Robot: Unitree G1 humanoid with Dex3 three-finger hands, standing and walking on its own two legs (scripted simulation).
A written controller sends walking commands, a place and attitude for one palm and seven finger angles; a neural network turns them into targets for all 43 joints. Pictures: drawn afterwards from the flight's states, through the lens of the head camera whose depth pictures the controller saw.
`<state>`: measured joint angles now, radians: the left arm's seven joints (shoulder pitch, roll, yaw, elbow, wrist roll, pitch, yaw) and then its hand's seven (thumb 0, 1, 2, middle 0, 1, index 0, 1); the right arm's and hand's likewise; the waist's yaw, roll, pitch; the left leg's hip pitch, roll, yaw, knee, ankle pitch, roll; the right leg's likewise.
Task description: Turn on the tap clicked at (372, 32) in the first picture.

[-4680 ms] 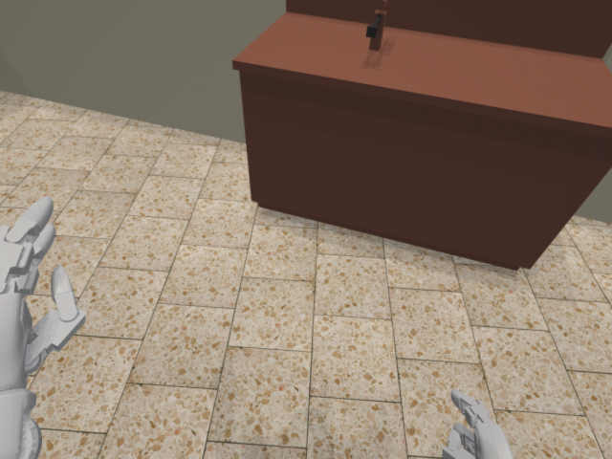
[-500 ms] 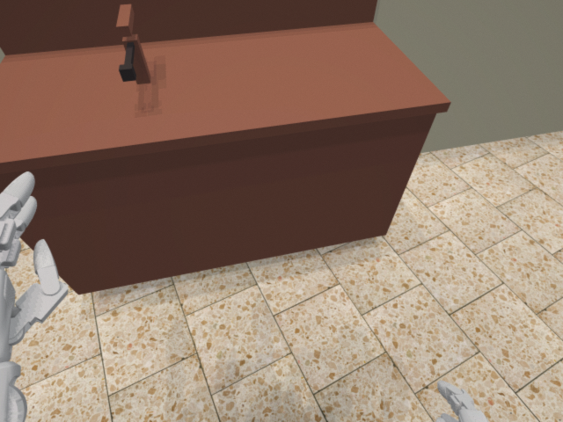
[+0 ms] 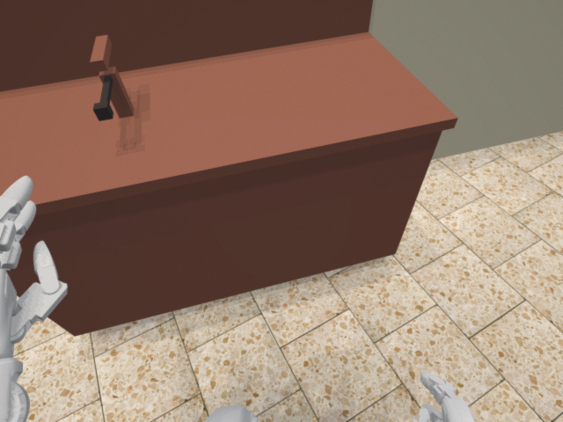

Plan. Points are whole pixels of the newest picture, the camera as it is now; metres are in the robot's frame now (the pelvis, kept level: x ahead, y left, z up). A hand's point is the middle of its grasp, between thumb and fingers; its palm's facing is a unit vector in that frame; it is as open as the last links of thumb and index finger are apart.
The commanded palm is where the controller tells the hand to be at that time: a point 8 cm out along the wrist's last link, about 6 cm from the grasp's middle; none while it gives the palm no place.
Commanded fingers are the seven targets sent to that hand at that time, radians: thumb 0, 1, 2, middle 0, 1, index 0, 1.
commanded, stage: take the last steps up to it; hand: left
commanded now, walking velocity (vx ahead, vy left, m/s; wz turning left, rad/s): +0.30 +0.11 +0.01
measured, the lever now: (103, 111) +0.67 +0.43 +0.08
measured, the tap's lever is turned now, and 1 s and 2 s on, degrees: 0 0 0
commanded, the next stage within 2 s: come to a stop and stand still in 0.82 s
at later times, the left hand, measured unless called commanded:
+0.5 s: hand (68, 179) +0.34 +0.28 +0.20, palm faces +0.36 -0.85 -0.38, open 7.4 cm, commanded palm +0.29 +0.33 +0.18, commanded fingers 0.00 0.90 0.90 -0.20 -0.30 -0.20 -0.30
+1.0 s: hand (127, 139) +0.42 +0.24 +0.20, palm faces +0.34 -0.81 -0.48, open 7.4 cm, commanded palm +0.36 +0.29 +0.18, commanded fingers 0.00 0.90 0.90 -0.20 -0.30 -0.20 -0.30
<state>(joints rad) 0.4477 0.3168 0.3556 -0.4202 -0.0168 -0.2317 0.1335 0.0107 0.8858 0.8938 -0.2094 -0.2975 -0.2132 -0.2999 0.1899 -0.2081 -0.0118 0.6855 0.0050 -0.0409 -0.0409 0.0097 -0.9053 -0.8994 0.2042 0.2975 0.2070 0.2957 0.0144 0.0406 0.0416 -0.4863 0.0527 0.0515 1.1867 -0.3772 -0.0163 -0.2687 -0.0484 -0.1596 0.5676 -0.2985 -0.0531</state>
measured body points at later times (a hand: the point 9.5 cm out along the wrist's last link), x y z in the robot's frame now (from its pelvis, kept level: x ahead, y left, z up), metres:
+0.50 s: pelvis +0.12 +0.06 +0.00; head +0.15 +0.08 +0.45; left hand +0.32 +0.33 +0.22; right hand +0.29 -0.14 -0.08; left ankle +0.14 +0.16 -0.73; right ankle +0.12 -0.06 -0.67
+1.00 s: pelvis +0.20 +0.02 +0.01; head +0.23 +0.00 +0.46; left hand +0.40 +0.28 +0.22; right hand +0.36 -0.25 -0.08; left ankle +0.25 +0.18 -0.68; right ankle +0.21 -0.04 -0.73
